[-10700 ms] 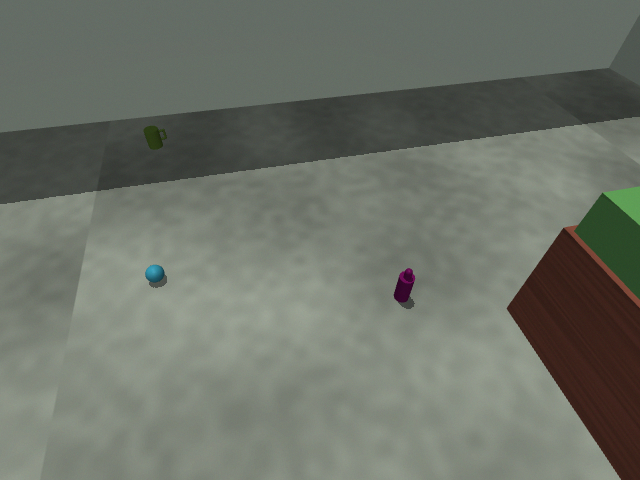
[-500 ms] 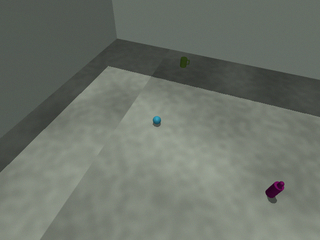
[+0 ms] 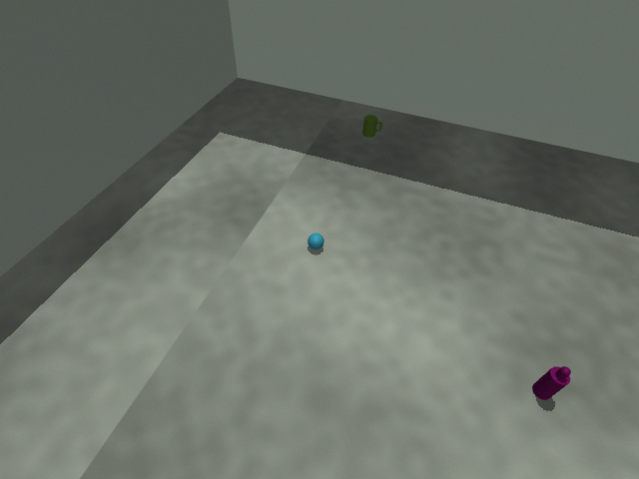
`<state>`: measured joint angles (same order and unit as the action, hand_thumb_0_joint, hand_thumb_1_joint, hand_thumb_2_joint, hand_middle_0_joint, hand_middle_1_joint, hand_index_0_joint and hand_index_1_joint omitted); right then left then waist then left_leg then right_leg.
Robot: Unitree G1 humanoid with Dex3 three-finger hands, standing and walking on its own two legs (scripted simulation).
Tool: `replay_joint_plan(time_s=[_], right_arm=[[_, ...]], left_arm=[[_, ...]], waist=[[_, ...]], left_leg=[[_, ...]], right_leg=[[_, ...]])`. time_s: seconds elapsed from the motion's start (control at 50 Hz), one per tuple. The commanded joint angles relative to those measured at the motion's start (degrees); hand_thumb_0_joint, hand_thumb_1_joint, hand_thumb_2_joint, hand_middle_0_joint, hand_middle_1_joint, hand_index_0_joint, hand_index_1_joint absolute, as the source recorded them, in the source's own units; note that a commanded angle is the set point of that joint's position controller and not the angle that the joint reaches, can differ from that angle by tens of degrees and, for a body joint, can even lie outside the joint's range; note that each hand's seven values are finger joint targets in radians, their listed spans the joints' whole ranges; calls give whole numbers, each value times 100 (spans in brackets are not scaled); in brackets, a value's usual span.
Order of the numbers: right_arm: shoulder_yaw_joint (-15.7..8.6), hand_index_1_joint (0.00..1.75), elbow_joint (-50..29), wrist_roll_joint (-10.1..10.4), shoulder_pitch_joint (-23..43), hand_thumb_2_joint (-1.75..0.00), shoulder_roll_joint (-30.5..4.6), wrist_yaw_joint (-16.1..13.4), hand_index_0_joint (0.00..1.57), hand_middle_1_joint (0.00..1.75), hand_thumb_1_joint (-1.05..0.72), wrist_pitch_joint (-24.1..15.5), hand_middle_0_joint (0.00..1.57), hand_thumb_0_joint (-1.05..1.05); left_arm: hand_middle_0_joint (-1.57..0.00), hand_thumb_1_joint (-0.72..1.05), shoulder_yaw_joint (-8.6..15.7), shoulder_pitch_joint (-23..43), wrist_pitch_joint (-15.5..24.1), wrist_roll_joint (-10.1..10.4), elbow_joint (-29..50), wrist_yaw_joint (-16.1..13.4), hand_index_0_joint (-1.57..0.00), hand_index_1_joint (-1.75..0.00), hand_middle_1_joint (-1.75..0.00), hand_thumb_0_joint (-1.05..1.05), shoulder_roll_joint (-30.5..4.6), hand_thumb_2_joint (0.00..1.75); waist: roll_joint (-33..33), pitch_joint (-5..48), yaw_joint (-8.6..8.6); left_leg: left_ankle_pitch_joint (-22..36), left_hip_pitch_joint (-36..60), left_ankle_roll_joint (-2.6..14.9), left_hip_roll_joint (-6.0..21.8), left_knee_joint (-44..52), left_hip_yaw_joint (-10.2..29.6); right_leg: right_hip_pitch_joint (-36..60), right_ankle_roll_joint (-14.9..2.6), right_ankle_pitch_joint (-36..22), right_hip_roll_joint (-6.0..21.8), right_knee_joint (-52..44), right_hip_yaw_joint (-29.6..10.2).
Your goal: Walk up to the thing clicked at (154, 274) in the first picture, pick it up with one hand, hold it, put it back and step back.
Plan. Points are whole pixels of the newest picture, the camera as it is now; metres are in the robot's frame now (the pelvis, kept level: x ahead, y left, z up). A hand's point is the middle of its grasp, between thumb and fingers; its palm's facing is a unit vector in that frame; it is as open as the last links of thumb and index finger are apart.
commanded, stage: stand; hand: left
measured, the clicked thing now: (315, 241) +1.16 -0.04 -0.75
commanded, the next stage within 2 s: walk up in 0.58 s
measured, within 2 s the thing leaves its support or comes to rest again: neither
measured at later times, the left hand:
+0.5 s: hand out of the picture +0.07 +0.25 -0.16, palm faces -0.03 -0.94 -0.35, open 7.4 cm
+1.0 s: hand out of the picture +0.17 +0.23 -0.14, palm faces -0.18 -0.87 -0.47, open 7.4 cm
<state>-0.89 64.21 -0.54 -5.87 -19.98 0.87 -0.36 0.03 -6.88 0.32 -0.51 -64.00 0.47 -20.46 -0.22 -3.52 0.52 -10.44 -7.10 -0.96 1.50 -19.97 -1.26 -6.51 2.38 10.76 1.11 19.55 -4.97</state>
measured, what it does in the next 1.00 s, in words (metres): walks ahead: right foot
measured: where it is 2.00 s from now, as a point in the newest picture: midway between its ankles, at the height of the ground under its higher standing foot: (305, 388)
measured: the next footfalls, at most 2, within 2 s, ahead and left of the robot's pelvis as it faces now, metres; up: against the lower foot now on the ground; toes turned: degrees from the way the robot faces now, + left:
right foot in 0.84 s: +0.13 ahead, -0.18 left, +0.00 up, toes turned -15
left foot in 1.28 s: +0.44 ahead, +0.08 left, +0.00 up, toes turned -17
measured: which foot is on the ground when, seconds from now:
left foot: down 0.00-0.84, up 0.86-1.00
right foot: down 0.00-0.64, up 0.66-0.82, down 0.84-1.00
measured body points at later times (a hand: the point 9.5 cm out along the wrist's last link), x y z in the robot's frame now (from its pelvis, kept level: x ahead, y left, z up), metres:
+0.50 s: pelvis +0.01 +0.00 +0.00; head +0.02 +0.00 +0.45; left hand +0.07 +0.30 -0.13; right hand +0.08 -0.30 -0.13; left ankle +0.01 +0.13 -0.75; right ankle +0.00 -0.15 -0.75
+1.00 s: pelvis +0.09 -0.05 -0.02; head +0.09 -0.09 +0.43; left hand +0.18 +0.27 -0.11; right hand +0.11 -0.40 -0.15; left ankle +0.11 +0.08 -0.69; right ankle +0.09 -0.17 -0.75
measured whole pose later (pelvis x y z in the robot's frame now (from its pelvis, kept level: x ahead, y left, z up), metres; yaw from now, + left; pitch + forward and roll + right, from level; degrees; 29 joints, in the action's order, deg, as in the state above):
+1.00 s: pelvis +0.09 -0.05 -0.02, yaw -14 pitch -4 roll -2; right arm -5.8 51.9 -1.8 -10.6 -26.6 4.4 1.5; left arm 4.4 -20.6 3.5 -0.4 -53.5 1.3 -22.1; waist 7.8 -5.2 -1.2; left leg -22.0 -24.0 0.1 4.8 -62.9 1.1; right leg -12.9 -1.6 15.7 -2.5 32.3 1.7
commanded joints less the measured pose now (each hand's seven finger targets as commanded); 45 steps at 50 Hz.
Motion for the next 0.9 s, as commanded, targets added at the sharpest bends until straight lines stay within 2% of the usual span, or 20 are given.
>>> replay_joint_plan(time_s=[0.0, 0.22, 0.28, 0.48, 0.54, 0.56, 0.58, 0.6, 0.62, 0.64, 0.66, 0.7, 0.72, 0.76, 0.78, 0.8, 0.82, 0.84, 0.86, 0.88], right_arm=[[-240, 30, -320, 17, 216, -90, -1278, -85, 20, 30, -90, -89, 20, 0], [-214, 30, -323, 13, 166, -90, -1251, -88, 20, 30, -90, -107, 20, 0], [-213, 30, -333, 18, 188, -90, -1260, -86, 20, 30, -90, -118, 20, 0], [-221, 30, -351, 20, 188, -90, -1243, -89, 20, 30, -90, -93, 20, 0], [-221, 30, -361, 22, 159, -90, -1244, -89, 20, 30, -90, -93, 20, 0], [-694, 30, -974, -134, 129, -90, -1891, 21, 20, 30, -90, -187, 20, 0], [-752, 30, -920, -167, -103, -90, -1847, 69, 20, 30, -90, -193, 20, 0], [-832, 30, -897, -98, -423, -90, -1869, 74, 20, 30, -90, -174, 20, 0], [-906, 30, -991, -101, -546, -90, -2018, 85, 20, 30, -90, -173, 20, 0], [-927, 30, -1114, -151, -513, -90, -2042, 103, 20, 30, -90, -212, 20, 0], [-893, 30, -1224, -142, -436, -90, -1952, 111, 20, 30, -90, -238, 20, 0], [-877, 30, -1483, -185, 112, -90, -1939, 155, 20, 30, -90, -259, 20, 0], [-866, 30, -1583, -211, 242, -90, -1908, 196, 20, 30, -90, -248, 20, 0], [-846, 30, -1777, -250, 503, -90, -1799, 246, 20, 30, -90, -189, 20, 0], [-829, 30, -1850, -250, 581, -90, -1702, 255, 20, 30, -90, -134, 20, 0], [-749, 30, -1931, -257, 554, -90, -1462, 257, 20, 30, -90, -75, 20, 0], [-588, 30, -2031, -243, 421, -90, -1034, 287, 20, 30, -90, -37, 20, 0], [-493, 30, -2234, -166, 451, -90, -864, 316, 20, 30, -90, -12, 20, 0], [-626, 30, -2240, -155, 460, -90, -1377, 303, 20, 30, -90, 13, 20, 0], [-692, 30, -2104, -109, 361, -90, -1633, 317, 20, 30, -90, -6, 20, 0]], left_arm=[[-20, 90, 230, 175, 122, -15, 338, -106, -20, -30, -30, 0, -1213, 90], [-20, 90, 219, 148, 125, -14, 355, -100, -20, -30, -30, 0, -1199, 90], [-20, 90, 215, 122, 128, -10, 348, -103, -20, -30, -30, 0, -1182, 90], [-20, 90, 213, 98, 133, -16, 355, -111, -20, -30, -30, 0, -1201, 90], [-20, 90, 230, 145, 140, -7, 365, -123, -20, -30, -30, 0, -1241, 90], [-20, 90, 585, -306, 111, -42, 806, 25, -20, -30, -30, 0, -1709, 90], [-20, 90, 595, -115, 88, -84, 811, 91, -20, -30, -30, 0, -1644, 90], [-20, 90, 589, 496, 88, -91, 1058, 148, -20, -30, -30, 0, -1479, 90], [-20, 90, 578, 702, 102, -89, 1288, 176, -20, -30, -30, 0, -1335, 90], [-20, 90, 574, 582, 160, -107, 1345, 178, -20, -30, -30, 0, -1369, 90], [-20, 90, 570, 465, 200, -122, 1323, 214, -20, -30, -30, 0, -1405, 90], [-20, 90, 584, -327, 187, -31, 1234, 345, -20, -30, -30, 0, -1305, 90], [-20, 90, 617, -482, 204, -41, 1186, 385, -20, -30, -30, 0, -1322, 90], [-20, 90, 725, -986, 217, -47, 1115, 387, -20, -30, -30, 0, -1320, 90], [-20, 90, 782, -1420, 240, -65, 992, 355, -20, -30, -30, 0, -1337, 90], [-20, 90, 901, -2112, 294, -99, 807, 264, -20, -30, -30, 0, -1563, 90], [-20, 90, 1062, -2689, 352, -130, 775, 128, -20, -30, -30, 0, -1993, 90], [-20, 90, 1117, -2678, 407, -143, 1034, 8, -20, -30, -30, 0, -2405, 90], [-20, 90, 1045, -2013, 406, -68, 1286, -11, -20, -30, -30, 0, -2515, 90], [-20, 90, 998, -1467, 418, 7, 1462, -42, -20, -30, -30, 0, -2375, 90]], waist=[[56, 345, -5], [68, 472, -14], [66, 564, -29], [14, 468, -16], [3, 559, -3], [229, 748, 137], [343, 378, 294], [823, -2, 621], [1403, -178, 751], [996, -260, 629], [569, -252, 480], [955, -188, 38], [1127, -104, -29], [1082, 88, -237], [679, 226, -436], [-274, 543, -729], [-1559, 475, -1047], [-2092, 153, -1007], [-934, -219, -587], [-369, -525, -337]], left_leg=[[97, 152, 222, 587, 378, 495], [454, 141, 216, 602, 380, 512], [792, 282, 226, 622, 306, 493], [555, 236, 214, 577, 275, 459], [825, 309, 220, 589, 237, 457], [-2013, 1155, 442, 442, -397, 47], [-3044, 1448, 622, 681, -208, 390], [-3493, 1376, 871, 1265, 401, 1037], [-3581, 1098, 1334, 2193, 1251, 1839], [-3118, 972, 1538, 2591, 1363, 2080], [-2855, 571, 1506, 2498, 1356, 1833], [-2519, 385, 1316, 2128, 1100, 958], [-2291, 85, 1142, 1778, 884, 434], [-2232, -376, 925, 1367, 225, -267], [-2415, -751, 836, 1200, -495, -590], [-2532, -1467, 714, 881, -1896, -865], [-2710, -2645, 503, 327, -3662, -923], [-2732, -3677, 173, -167, -4882, -179], [-2221, -3405, 67, 190, -5009, 635], [-1708, -3404, 62, 481, -4961, 765]], right_leg=[[-254, -316, -545, 503, -357, -299], [-88, -302, -828, 519, -273, -251], [-46, -301, -1032, 527, -213, -231], [-116, -303, -951, 535, -298, -244], [-47, -308, -1117, 550, -261, -240], [-1068, -538, 1221, 187, 127, -514], [-2279, -521, 2244, 148, 394, -444], [-3036, -483, 2019, -4, 1397, -60], [-3400, -435, 1772, -90, 2813, 295], [-3494, -423, 1787, 219, 3014, 220], [-3170, -406, 1631, 415, 3143, 167], [-2540, -309, 1517, 590, 2512, 381], [-1962, -271, 1310, 496, 2259, 543], [-951, -232, 725, 237, 1715, 910], [-214, -233, 248, 117, 1304, 1055], [893, -286, 330, -115, 1142, 992], [1577, -514, 1575, 256, 447, -169], [1044, -958, 3472, 1483, -960, -3109], [36, -1495, 4347, 2141, -1556, -4495], [-126, -1538, 4187, 1996, -1506, -4033]])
